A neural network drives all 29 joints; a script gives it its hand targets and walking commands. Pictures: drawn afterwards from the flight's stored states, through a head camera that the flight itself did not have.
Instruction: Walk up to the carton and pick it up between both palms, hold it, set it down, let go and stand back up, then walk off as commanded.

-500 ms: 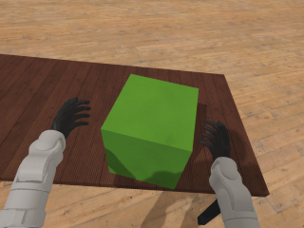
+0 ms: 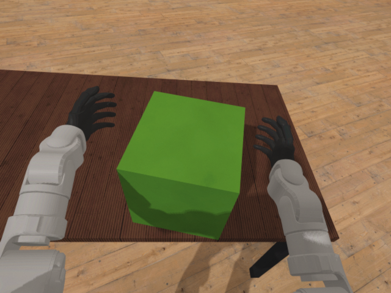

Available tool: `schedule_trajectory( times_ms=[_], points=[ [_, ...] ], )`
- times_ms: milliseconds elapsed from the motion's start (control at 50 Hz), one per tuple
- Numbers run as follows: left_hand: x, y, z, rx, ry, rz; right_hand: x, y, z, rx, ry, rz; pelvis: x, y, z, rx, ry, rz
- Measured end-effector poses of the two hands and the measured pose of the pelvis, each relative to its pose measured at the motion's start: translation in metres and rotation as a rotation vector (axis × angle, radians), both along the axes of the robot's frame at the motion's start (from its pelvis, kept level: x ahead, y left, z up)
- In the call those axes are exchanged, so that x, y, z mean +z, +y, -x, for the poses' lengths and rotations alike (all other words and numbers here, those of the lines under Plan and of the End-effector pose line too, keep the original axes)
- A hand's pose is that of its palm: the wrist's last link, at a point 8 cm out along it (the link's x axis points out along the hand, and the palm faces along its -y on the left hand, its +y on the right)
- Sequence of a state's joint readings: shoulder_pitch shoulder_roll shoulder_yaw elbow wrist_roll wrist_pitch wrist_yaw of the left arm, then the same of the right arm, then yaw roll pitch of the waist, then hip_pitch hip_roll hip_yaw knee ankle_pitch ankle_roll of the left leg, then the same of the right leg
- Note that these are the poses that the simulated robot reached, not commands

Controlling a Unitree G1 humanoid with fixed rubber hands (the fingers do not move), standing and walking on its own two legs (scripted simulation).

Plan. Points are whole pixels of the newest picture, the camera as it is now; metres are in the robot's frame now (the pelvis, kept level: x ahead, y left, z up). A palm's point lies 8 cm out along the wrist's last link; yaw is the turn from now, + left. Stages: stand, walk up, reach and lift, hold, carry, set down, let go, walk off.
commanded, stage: reach and lift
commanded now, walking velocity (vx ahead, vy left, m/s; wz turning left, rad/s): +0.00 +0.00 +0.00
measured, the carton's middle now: (186, 166) +0.41 +0.00 -0.02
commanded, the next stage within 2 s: none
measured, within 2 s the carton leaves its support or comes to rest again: neither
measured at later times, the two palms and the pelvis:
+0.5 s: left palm (87, 131) +0.41 +0.21 +0.10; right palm (283, 152) +0.36 -0.19 +0.10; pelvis +0.00 +0.00 +0.00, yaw +0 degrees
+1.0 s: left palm (107, 156) +0.41 +0.19 +0.02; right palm (267, 182) +0.35 -0.18 +0.01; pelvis +0.00 +0.02 -0.01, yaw +0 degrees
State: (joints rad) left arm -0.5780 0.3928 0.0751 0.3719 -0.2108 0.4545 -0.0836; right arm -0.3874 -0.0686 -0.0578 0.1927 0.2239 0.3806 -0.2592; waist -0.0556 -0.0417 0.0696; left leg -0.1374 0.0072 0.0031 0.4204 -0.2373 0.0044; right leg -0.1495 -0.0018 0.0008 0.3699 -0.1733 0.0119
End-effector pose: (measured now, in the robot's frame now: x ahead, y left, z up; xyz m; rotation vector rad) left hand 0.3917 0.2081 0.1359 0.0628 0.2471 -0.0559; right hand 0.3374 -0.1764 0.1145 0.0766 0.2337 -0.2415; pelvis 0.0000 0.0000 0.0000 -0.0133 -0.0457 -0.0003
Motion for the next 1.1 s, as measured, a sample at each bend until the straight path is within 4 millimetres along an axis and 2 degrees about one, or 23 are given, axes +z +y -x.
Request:
schedule_trajectory(
  times_ms=[200,300,400,500,580,680,840,1020,1100],
  points=[
    [0.021,-0.011,-0.024,-0.009,-0.002,0.015,0.023,-0.006,-0.018,-0.014,-0.036,0.004,0.0,0.0,0.001,0.0,-0.001,0.0],
    [0.02,-0.013,-0.031,0.0,0.019,0.028,0.02,-0.007,-0.024,-0.018,-0.011,0.003,0.0,-0.001,0.002,0.0,-0.001,-0.001],
    [0.001,-0.007,-0.029,0.02,0.037,0.028,-0.004,-0.012,-0.022,-0.037,0.061,0.005,0.0,-0.001,0.002,0.0,0.0,-0.001],
    [-0.035,0.003,-0.022,0.047,0.063,0.023,-0.014,-0.017,-0.023,-0.052,0.043,0.035,0.0,-0.001,0.002,0.0,0.018,-0.001],
    [-0.057,0.003,-0.015,0.042,0.048,0.008,-0.023,-0.017,-0.027,-0.051,0.027,0.051,0.0,0.0,-0.001,-0.001,0.059,0.0],
    [-0.071,-0.009,-0.018,0.007,0.045,0.003,-0.047,-0.016,-0.026,-0.053,0.074,0.048,-0.001,0.003,-0.005,-0.002,0.099,0.004],
    [-0.079,-0.023,-0.032,-0.01,0.013,0.025,-0.076,-0.01,-0.023,-0.05,0.077,0.041,-0.005,0.012,-0.006,-0.004,0.172,0.016],
    [-0.122,-0.021,-0.018,0.009,0.079,0.029,-0.11,-0.008,-0.008,-0.068,0.098,0.047,-0.011,0.018,0.001,-0.006,0.235,0.025],
    [-0.129,-0.02,-0.012,0.018,0.068,0.004,-0.113,-0.007,-0.007,-0.069,0.078,0.036,-0.014,0.02,0.004,-0.008,0.279,0.026]
  ],
)
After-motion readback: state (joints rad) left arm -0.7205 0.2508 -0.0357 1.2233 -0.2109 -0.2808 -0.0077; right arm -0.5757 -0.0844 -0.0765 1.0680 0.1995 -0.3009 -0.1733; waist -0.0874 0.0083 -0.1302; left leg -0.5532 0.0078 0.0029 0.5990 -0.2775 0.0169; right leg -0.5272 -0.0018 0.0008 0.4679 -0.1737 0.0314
